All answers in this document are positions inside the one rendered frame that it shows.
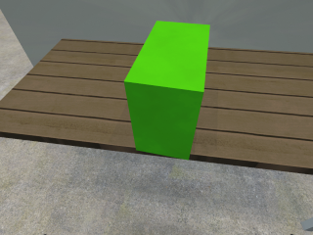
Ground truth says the carton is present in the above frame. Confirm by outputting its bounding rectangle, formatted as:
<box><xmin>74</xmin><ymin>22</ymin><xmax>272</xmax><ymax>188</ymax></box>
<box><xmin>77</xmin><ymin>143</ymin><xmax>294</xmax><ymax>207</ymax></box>
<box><xmin>124</xmin><ymin>21</ymin><xmax>210</xmax><ymax>161</ymax></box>

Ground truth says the table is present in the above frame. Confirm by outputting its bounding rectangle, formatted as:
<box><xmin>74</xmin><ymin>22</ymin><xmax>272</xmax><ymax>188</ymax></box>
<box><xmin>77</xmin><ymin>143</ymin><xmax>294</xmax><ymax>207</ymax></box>
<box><xmin>0</xmin><ymin>38</ymin><xmax>313</xmax><ymax>232</ymax></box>

